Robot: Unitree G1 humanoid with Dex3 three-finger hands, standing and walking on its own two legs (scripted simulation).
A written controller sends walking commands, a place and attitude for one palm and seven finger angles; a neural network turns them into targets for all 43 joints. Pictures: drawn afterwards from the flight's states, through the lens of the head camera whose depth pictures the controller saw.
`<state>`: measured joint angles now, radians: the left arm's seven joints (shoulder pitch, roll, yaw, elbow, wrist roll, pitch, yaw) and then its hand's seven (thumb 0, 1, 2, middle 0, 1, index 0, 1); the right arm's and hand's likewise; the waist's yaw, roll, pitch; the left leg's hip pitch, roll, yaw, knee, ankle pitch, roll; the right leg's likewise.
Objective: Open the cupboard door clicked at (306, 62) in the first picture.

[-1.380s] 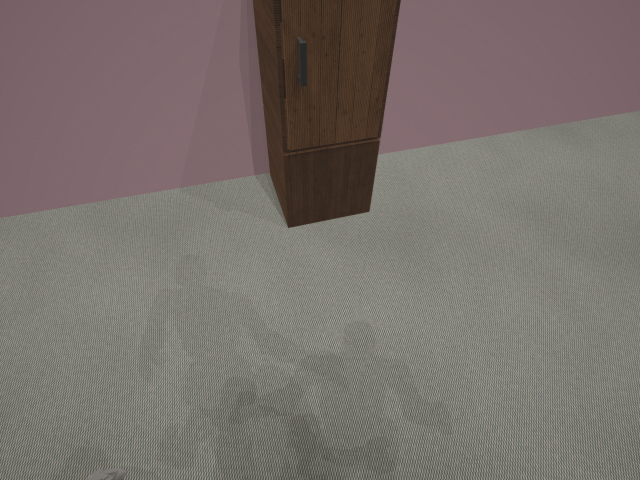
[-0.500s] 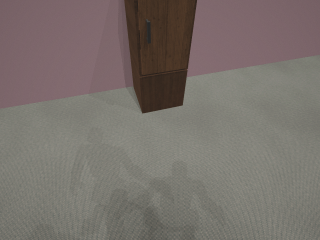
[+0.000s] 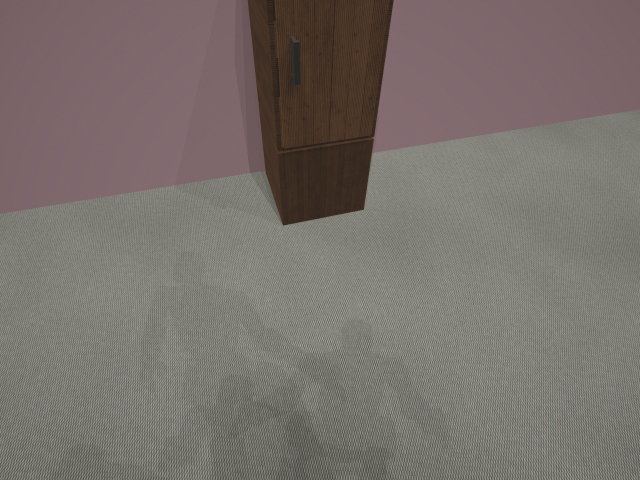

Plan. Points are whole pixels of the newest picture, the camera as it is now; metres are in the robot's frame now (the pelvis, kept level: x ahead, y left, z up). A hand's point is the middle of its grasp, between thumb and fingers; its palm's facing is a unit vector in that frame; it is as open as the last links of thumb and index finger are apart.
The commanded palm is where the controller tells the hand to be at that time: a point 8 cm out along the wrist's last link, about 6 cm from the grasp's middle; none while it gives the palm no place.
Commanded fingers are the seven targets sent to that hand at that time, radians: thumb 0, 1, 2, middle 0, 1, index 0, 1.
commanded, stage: look at it before walking up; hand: left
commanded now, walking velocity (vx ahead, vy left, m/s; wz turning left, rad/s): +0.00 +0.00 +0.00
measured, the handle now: (294, 60) +1.25 +0.16 -0.03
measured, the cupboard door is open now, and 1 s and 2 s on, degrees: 0 0 0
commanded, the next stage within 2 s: walk to a spot facing it in 0.26 s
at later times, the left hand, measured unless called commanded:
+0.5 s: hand out of the picture +0.07 +0.25 -0.16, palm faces -0.03 -0.94 -0.33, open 7.4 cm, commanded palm none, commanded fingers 0.00 0.90 0.90 -0.20 -0.30 -0.20 -0.30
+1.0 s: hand out of the picture +0.06 +0.14 -0.16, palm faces -0.18 -0.97 -0.17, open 7.4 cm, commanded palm none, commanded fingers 0.00 0.90 0.90 -0.20 -0.30 -0.20 -0.30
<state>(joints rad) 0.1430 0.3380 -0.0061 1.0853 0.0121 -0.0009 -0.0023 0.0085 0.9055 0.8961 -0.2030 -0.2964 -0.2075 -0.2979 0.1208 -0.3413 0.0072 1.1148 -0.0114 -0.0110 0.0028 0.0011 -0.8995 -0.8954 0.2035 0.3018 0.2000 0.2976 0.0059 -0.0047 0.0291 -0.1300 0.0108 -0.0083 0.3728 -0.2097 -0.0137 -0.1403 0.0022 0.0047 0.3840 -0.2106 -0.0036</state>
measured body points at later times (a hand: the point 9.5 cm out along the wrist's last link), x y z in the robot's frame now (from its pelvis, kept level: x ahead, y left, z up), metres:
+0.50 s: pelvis +0.00 +0.00 +0.00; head +0.01 +0.00 +0.45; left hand +0.07 +0.30 -0.14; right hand +0.08 -0.29 -0.13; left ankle +0.00 +0.13 -0.75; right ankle +0.00 -0.12 -0.75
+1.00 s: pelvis +0.09 -0.04 +0.00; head +0.11 -0.05 +0.45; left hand +0.07 +0.19 -0.15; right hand +0.11 -0.29 -0.15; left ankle +0.18 +0.09 -0.67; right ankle +0.01 -0.11 -0.75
